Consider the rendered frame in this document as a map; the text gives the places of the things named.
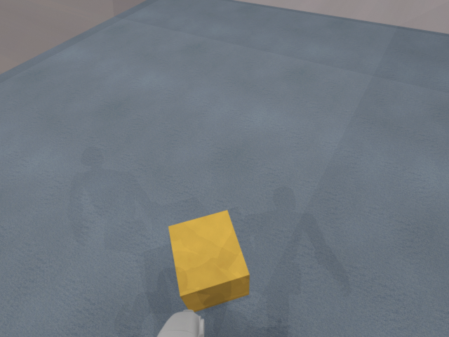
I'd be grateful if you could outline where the carton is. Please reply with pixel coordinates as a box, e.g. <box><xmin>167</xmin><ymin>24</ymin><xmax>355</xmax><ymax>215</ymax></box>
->
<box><xmin>168</xmin><ymin>210</ymin><xmax>250</xmax><ymax>312</ymax></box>

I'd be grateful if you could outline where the robot left thigh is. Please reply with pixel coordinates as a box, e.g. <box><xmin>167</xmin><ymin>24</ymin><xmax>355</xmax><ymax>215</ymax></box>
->
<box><xmin>157</xmin><ymin>312</ymin><xmax>204</xmax><ymax>337</ymax></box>

